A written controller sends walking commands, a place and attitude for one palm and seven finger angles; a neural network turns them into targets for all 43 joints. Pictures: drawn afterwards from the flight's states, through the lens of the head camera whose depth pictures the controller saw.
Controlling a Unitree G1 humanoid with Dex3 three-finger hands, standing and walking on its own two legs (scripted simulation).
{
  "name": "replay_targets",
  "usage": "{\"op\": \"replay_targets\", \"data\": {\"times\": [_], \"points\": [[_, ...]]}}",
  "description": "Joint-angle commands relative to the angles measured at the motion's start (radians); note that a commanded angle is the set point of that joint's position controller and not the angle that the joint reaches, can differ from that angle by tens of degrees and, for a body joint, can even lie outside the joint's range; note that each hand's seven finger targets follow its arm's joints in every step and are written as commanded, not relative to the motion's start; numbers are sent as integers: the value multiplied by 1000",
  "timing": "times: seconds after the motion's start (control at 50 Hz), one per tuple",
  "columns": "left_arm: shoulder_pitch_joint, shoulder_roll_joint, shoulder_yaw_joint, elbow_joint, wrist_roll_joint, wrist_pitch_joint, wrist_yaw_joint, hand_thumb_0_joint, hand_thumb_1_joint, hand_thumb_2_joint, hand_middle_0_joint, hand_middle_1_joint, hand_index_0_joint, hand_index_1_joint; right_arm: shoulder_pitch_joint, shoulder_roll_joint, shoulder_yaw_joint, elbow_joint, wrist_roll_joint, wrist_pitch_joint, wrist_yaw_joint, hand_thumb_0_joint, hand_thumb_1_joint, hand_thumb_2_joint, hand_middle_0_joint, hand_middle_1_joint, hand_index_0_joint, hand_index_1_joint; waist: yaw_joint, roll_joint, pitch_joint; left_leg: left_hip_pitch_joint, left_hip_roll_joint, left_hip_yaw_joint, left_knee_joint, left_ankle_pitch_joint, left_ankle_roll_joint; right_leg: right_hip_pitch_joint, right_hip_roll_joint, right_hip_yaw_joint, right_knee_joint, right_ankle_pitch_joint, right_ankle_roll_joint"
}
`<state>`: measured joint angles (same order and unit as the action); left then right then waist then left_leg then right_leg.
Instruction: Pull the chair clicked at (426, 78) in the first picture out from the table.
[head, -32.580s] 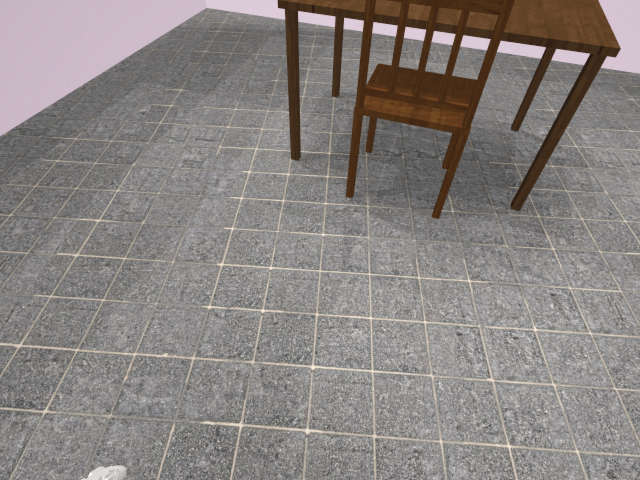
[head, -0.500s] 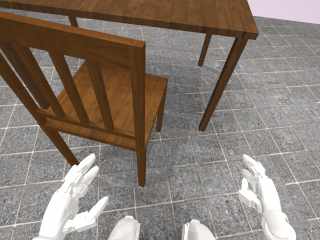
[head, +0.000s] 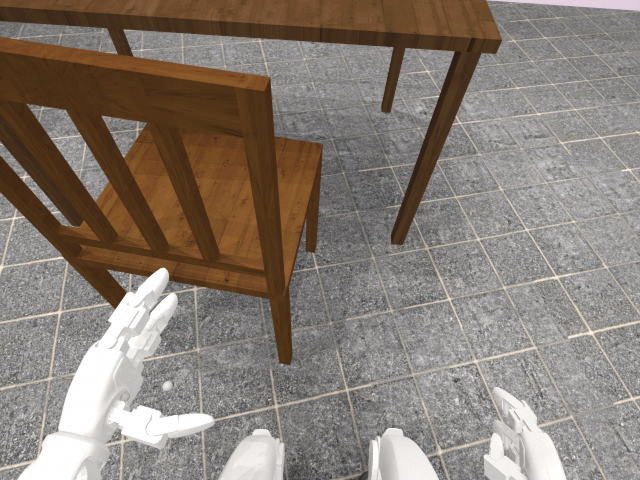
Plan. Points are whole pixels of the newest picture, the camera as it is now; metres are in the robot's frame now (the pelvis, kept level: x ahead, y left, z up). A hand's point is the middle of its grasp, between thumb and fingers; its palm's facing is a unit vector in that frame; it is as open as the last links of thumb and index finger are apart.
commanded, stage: raise the hand toward the chair's back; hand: left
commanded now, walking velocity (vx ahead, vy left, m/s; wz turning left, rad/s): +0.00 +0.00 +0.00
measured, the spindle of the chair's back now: (128, 191) +0.48 +0.30 +0.03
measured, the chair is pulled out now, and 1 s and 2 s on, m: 0.22 0.22 0.22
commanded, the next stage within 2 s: aim the fingers beside a spindle in 1.08 s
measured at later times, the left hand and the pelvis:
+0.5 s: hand (143, 354) +0.24 +0.20 +0.06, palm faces -0.13 -0.99 -0.06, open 16.9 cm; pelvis +0.02 +0.00 +0.01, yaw +1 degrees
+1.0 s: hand (142, 348) +0.25 +0.20 +0.06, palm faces -0.13 -0.99 -0.05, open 16.9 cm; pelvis +0.01 +0.00 +0.02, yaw +0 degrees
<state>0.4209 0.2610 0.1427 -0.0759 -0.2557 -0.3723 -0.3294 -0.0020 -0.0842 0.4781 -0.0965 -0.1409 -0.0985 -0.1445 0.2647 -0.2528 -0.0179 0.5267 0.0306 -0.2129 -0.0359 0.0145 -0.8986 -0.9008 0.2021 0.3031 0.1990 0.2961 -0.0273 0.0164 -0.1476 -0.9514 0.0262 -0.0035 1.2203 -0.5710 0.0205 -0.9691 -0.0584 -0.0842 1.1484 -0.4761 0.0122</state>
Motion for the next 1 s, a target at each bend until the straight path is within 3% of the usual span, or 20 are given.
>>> {"op": "replay_targets", "data": {"times": [0.0,0.06,0.16,0.24,0.42,0.56,0.64,0.74,0.98], "points": [[-43,118,82,-186,-21,-73,-11,0,-313,380,-79,-109,-79,-109,-80,-118,-46,-175,7,-70,-12,0,-900,-900,200,300,200,300,14,35,-211,139,-27,-50,-237,217,-3,190,61,9,-160,54,-39],[-36,126,104,-205,-29,-72,-9,0,-383,350,-72,-98,-72,-98,-71,-115,-49,-174,4,-69,-9,0,-900,-900,200,300,200,300,22,55,-244,178,-26,-47,-238,295,-8,228,60,7,-158,129,-39],[-50,121,94,-179,-24,-59,-26,0,-500,300,-60,-80,-60,-80,-68,-114,-45,-170,2,-58,-2,0,-900,-900,200,300,200,300,10,80,-224,212,-22,-49,-240,354,-13,221,64,0,-162,183,-39],[-92,135,109,-145,-30,-43,-52,0,-500,300,-60,-80,-60,-80,-66,-120,-40,-170,3,-51,-3,0,-900,-900,200,300,200,300,0,54,-211,205,-22,-47,-238,340,-10,228,68,1,-173,188,-37],[-168,178,173,-105,-70,-37,-100,0,-500,300,-60,-80,-60,-80,-61,-128,-29,-155,-2,-52,-9,0,-900,-900,200,300,200,300,3,46,-263,221,-25,-44,-230,390,-8,278,67,9,-182,248,-35],[-215,211,206,-61,-87,-32,-130,0,-500,300,-60,-80,-60,-80,-58,-140,-28,-146,2,-56,-10,0,-900,-900,200,300,200,300,7,59,-256,224,-27,-40,-249,383,-8,298,65,13,-198,242,-35],[-183,198,202,-43,-93,-32,-130,0,-500,300,-60,-80,-60,-80,-55,-138,-32,-147,2,-59,-4,0,-900,-900,200,300,200,300,12,48,-262,238,-27,-41,-261,413,-9,312,66,8,-201,264,-34],[-186,198,205,-17,-89,-40,-118,0,-500,300,-60,-80,-60,-80,-54,-139,-35,-146,2,-58,-1,0,-900,-900,200,300,200,300,9,29,-226,217,-27,-34,-267,363,-9,297,65,10,-212,222,-32],[-207,208,194,-44,-79,-59,-117,0,-500,300,-60,-80,-60,-80,-54,-144,-29,-155,4,-60,-4,0,-900,-900,200,300,200,300,9,66,-226,226,-27,-40,-276,322,-8,279,62,13,-214,175,-36]]}}
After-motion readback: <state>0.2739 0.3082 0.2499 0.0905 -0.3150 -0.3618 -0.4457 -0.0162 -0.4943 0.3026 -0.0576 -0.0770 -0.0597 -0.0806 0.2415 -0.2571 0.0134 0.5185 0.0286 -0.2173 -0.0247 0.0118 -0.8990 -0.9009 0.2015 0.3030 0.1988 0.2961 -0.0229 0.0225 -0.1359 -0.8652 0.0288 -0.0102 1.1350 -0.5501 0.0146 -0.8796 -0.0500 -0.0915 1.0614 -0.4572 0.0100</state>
